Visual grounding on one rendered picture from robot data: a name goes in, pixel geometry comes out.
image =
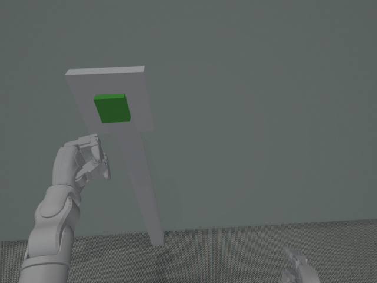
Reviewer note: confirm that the robot left hand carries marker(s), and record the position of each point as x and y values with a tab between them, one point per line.
70	168

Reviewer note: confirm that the robot left forearm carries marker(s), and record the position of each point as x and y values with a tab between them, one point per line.
49	250

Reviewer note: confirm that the panel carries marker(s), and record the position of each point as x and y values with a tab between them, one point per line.
85	83

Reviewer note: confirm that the button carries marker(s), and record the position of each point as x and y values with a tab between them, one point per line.
112	108

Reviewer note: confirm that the robot right hand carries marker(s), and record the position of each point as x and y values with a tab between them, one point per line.
305	273

